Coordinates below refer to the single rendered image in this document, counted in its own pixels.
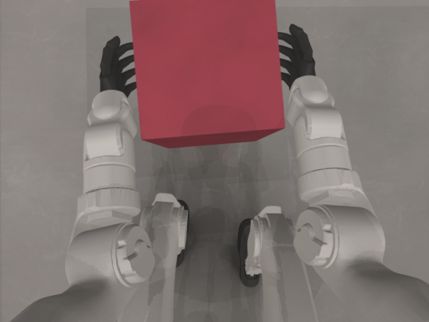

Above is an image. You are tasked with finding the carton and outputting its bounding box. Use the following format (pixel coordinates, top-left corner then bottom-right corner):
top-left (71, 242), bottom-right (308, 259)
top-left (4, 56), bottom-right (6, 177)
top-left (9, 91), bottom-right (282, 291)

top-left (129, 0), bottom-right (285, 148)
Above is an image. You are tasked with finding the left robot upper arm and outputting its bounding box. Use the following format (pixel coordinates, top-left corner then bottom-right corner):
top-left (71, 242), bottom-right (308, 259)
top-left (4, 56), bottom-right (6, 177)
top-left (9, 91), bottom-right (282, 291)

top-left (10, 222), bottom-right (155, 322)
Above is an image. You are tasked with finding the robot right hand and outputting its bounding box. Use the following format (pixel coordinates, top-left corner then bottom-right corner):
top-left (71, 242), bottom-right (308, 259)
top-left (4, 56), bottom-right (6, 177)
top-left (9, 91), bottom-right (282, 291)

top-left (278, 24), bottom-right (316, 90)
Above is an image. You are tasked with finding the robot left shin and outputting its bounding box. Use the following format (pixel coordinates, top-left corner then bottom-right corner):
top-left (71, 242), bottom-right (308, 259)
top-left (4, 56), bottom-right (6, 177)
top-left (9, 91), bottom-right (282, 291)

top-left (139, 193), bottom-right (182, 254)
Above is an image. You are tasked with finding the robot right shin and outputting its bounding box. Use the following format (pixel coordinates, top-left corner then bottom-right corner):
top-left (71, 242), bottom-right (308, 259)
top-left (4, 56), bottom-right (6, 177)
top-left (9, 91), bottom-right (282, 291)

top-left (245, 205), bottom-right (296, 274)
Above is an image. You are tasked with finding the robot right forearm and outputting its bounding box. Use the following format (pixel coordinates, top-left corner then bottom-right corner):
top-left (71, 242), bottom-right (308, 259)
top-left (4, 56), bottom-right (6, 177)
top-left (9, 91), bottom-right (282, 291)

top-left (286, 75), bottom-right (385, 237)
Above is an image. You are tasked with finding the robot shin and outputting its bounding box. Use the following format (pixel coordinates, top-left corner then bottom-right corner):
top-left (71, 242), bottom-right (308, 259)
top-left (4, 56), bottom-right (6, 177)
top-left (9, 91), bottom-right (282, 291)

top-left (139, 193), bottom-right (182, 254)
top-left (245, 205), bottom-right (296, 274)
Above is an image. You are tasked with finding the robot left hand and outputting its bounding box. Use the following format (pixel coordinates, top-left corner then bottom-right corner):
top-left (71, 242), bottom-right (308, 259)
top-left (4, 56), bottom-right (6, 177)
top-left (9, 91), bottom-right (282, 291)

top-left (99, 36), bottom-right (137, 98)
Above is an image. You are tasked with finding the right robot upper arm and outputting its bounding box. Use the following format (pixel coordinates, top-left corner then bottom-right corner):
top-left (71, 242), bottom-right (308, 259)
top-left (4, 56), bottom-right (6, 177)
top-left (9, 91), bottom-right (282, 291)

top-left (294, 204), bottom-right (429, 322)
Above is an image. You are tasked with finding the robot left forearm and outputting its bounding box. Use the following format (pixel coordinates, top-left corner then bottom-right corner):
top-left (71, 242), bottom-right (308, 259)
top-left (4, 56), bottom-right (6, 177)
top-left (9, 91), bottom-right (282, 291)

top-left (65, 90), bottom-right (141, 277)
